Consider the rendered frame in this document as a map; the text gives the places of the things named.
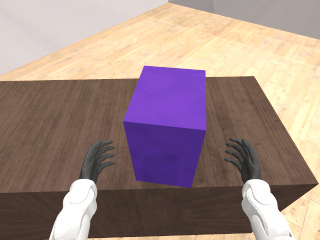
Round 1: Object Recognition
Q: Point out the robot right forearm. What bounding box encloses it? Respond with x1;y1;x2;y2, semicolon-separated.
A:
241;179;295;240

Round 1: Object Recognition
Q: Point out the carton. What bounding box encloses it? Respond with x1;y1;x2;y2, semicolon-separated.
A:
123;65;207;188

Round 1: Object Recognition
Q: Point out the robot left forearm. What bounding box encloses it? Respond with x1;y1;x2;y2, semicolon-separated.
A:
49;179;98;240

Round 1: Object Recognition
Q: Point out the robot left hand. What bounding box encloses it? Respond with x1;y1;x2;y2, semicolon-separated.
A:
78;139;115;184

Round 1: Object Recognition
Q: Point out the robot right hand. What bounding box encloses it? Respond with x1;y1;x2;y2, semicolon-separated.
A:
224;137;262;184

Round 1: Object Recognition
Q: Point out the pedestal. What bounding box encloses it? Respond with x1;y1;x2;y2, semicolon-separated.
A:
0;76;319;240

